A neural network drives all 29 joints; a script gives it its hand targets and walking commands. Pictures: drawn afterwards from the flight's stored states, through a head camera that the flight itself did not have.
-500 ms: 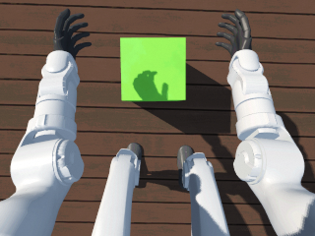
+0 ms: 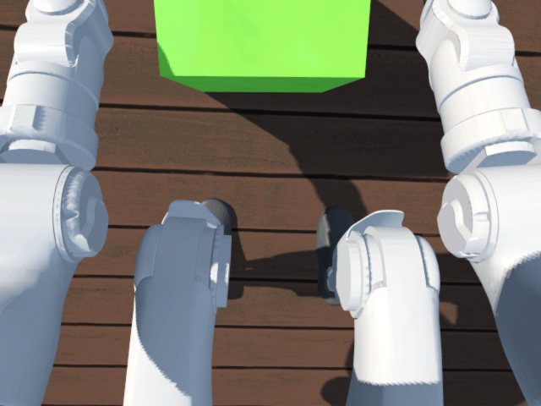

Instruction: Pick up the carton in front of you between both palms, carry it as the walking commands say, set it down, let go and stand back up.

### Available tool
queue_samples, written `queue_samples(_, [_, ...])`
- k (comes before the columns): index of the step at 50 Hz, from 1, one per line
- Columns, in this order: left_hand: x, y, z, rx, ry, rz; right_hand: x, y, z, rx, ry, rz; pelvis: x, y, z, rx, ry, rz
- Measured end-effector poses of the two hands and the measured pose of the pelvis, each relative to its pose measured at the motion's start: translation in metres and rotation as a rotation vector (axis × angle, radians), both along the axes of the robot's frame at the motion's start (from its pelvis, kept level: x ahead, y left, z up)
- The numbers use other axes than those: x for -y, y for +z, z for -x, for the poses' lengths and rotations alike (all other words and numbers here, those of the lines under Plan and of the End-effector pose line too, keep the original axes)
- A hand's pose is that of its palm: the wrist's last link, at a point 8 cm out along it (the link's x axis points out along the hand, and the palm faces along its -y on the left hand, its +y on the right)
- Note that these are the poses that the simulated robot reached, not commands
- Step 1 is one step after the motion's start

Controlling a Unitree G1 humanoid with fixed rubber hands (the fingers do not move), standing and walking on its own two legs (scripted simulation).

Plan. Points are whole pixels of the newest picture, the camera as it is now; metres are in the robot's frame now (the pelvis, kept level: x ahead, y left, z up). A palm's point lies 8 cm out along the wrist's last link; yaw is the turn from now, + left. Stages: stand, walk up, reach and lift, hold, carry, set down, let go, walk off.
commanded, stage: reach and lift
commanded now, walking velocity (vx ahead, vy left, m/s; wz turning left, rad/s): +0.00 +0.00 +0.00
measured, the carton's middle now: (262, 5) +0.56 +0.05 -0.27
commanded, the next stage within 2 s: none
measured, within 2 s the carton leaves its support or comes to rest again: leaves its support in 0.98 s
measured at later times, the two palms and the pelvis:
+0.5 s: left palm out of the picture +0.55 +0.21 -0.20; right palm out of the picture +0.57 -0.13 -0.20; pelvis +0.01 +0.00 -0.02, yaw +0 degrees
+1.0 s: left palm out of the picture +0.55 +0.19 -0.18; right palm out of the picture +0.57 -0.11 -0.18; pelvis +0.01 +0.00 -0.03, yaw +0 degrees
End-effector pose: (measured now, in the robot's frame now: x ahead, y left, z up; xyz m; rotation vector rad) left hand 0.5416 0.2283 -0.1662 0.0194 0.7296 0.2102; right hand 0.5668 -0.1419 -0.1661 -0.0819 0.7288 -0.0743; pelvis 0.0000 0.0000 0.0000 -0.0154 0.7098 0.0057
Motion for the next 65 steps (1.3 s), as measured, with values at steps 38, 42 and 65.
queue_samples(38, [0.036, -0.026, -0.013, -0.014, -0.05, 0.02, -0.033, -0.028, -0.006, -0.001, 0.045, -0.036, 0.002, -0.021, -0.001, 0.097, -0.004, -0.015])
queue_samples(42, [0.035, -0.027, -0.012, -0.015, -0.058, 0.042, -0.032, -0.029, -0.006, -0.006, 0.042, -0.054, 0.001, -0.027, -0.005, 0.096, -0.006, -0.015])
queue_samples(65, [0.042, 0.136, 0.035, 0.026, 0.005, 0.057, -0.031, 0.138, 0.036, 0.033, -0.025, -0.067, 0.005, 0.042, -0.001, -0.018, 0.01, -0.007])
